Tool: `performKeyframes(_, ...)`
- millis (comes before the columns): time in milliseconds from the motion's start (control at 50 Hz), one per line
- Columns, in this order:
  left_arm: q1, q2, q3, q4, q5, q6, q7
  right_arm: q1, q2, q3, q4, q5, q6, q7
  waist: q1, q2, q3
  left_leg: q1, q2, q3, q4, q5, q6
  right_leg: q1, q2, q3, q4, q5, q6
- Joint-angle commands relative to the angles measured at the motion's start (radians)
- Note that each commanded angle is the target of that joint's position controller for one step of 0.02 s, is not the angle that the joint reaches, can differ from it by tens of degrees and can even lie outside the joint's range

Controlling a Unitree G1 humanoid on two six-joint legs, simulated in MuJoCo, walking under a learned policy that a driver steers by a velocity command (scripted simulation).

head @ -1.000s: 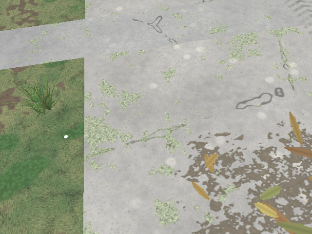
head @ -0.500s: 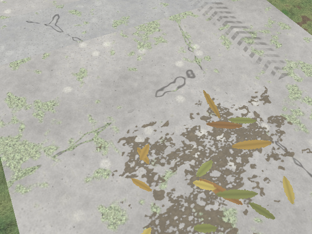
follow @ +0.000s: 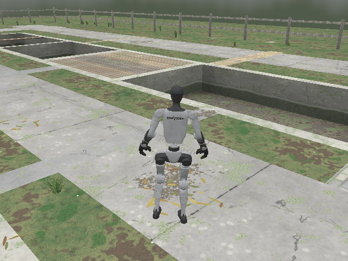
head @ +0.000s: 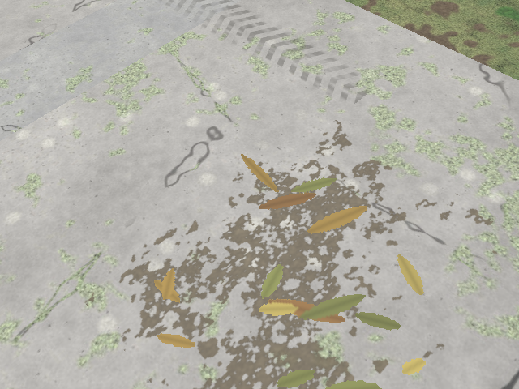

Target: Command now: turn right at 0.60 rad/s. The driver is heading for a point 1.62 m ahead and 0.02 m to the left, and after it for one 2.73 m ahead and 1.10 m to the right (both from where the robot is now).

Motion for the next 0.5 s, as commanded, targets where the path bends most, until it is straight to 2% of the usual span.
performKeyframes(20,-0.017,0.189,0.057,-0.071,0.000,-0.004,0.001,-0.032,-0.086,-0.020,-0.084,0.005,-0.023,0.006,0.013,-0.169,-0.122,-0.002,-0.018,-0.009,-0.082,-0.020,0.004,0.124,-0.246,0.304,-0.086,0.234,-0.182)
performKeyframes(40,-0.023,0.189,0.057,-0.073,-0.002,-0.001,-0.001,-0.028,-0.087,-0.021,-0.087,0.006,-0.027,0.009,0.013,-0.171,-0.127,0.018,-0.024,-0.010,-0.110,-0.027,0.008,0.125,-0.243,0.323,-0.075,0.257,-0.180)
performKeyframes(60,-0.021,0.187,0.057,-0.073,-0.006,0.001,-0.002,-0.017,-0.089,-0.021,-0.089,0.009,-0.032,0.013,0.013,-0.170,-0.149,0.046,-0.028,-0.007,-0.145,-0.026,0.016,0.128,-0.236,0.344,-0.079,0.182,-0.178)
performKeyframes(100,-0.030,0.176,0.053,-0.075,-0.016,0.004,-0.004,0.000,-0.088,-0.024,-0.094,0.019,-0.042,0.023,0.001,-0.177,-0.141,0.128,-0.035,0.007,-0.258,-0.002,0.039,0.082,-0.203,0.380,-0.093,-0.061,-0.162)
performKeyframes(140,-0.049,0.148,0.041,-0.076,-0.020,0.005,0.000,0.072,-0.085,-0.032,-0.077,0.020,-0.055,0.024,-0.053,-0.153,-0.118,0.322,-0.012,0.020,-0.456,0.111,0.079,-0.045,-0.134,0.358,-0.052,-0.277,-0.110)
performKeyframes(160,-0.021,0.086,0.022,-0.075,-0.013,0.001,0.001,0.145,-0.132,-0.043,-0.071,0.006,-0.058,0.018,-0.064,-0.036,-0.158,0.490,0.155,-0.133,-0.503,0.027,0.140,-0.185,-0.064,0.267,0.130,-0.438,-0.050)
performKeyframes(180,-0.001,0.050,0.014,-0.101,-0.017,-0.010,0.000,0.210,-0.211,-0.054,-0.061,-0.018,-0.058,0.018,-0.050,0.162,-0.133,0.551,0.346,-0.428,-0.597,-0.182,0.257,-0.406,0.078,0.051,0.384,-0.468,0.000)
performKeyframes(200,-0.055,0.122,0.032,-0.131,-0.015,-0.029,0.000,0.189,-0.218,-0.060,-0.060,-0.031,-0.073,0.025,-0.048,0.193,-0.035,0.442,0.433,-0.595,-0.663,-0.346,0.338,-0.520,-0.017,0.048,0.530,-0.378,0.022)
performKeyframes(220,-0.056,0.166,0.046,-0.112,-0.014,-0.033,-0.001,0.140,-0.158,-0.043,-0.075,-0.017,-0.080,0.019,-0.036,0.148,0.014,0.408,0.387,-0.513,-0.668,-0.381,0.322,-0.532,-0.055,0.042,0.589,-0.294,0.035)
performKeyframes(240,-0.025,0.160,0.049,-0.084,-0.008,-0.032,-0.003,0.116,-0.120,-0.031,-0.080,-0.003,-0.081,0.011,-0.023,0.133,0.022,0.414,0.325,-0.421,-0.667,-0.338,0.282,-0.529,-0.061,0.027,0.617,-0.231,0.054)
performKeyframes(260,-0.009,0.142,0.046,-0.071,-0.004,-0.035,-0.005,0.120,-0.103,-0.023,-0.080,0.003,-0.080,0.006,-0.025,0.127,0.010,0.429,0.289,-0.354,-0.670,-0.284,0.256,-0.527,-0.065,0.015,0.634,-0.180,0.068)
performKeyframes(280,-0.017,0.113,0.039,-0.068,-0.006,-0.043,-0.013,0.145,-0.095,-0.017,-0.070,0.001,-0.083,0.003,-0.037,0.118,0.021,0.423,0.269,-0.297,-0.682,-0.206,0.253,-0.528,-0.071,0.007,0.645,-0.122,0.075)
performKeyframes(300,-0.029,0.090,0.032,-0.065,-0.008,-0.053,-0.018,0.175,-0.092,-0.014,-0.061,-0.005,-0.089,0.003,-0.049,0.105,0.023,0.417,0.252,-0.244,-0.692,-0.139,0.253,-0.521,-0.073,-0.008,0.641,-0.075,0.077)
performKeyframes(340,-0.059,0.064,0.021,-0.071,-0.012,-0.069,-0.023,0.213,-0.093,-0.014,-0.048,-0.006,-0.095,0.006,-0.064,0.101,0.022,0.434,0.242,-0.175,-0.703,-0.034,0.266,-0.528,-0.087,-0.035,0.584,-0.011,0.086)
performKeyframes(400,-0.122,0.036,0.005,-0.085,-0.005,-0.084,-0.035,0.230,-0.116,-0.016,-0.033,0.006,-0.091,0.010,-0.082,0.106,0.023,0.428,0.231,-0.096,-0.714,0.098,0.269,-0.470,-0.126,-0.111,0.406,0.057,0.098)
performKeyframes(440,-0.172,0.013,-0.008,-0.094,-0.010,-0.093,-0.046,0.250,-0.140,-0.019,-0.020,0.014,-0.085,0.014,-0.103,0.112,0.033,0.388,0.224,-0.044,-0.708,0.171,0.264,-0.377,-0.126,-0.151,0.276,0.077,0.099)
performKeyframes(500,-0.199,0.026,-0.007,-0.099,-0.022,-0.101,-0.063,0.296,-0.165,-0.023,0.002,0.029,-0.077,0.023,-0.112,0.123,0.038,0.384,0.254,-0.035,-0.685,0.219,0.264,-0.271,-0.104,-0.188,0.161,0.044,0.072)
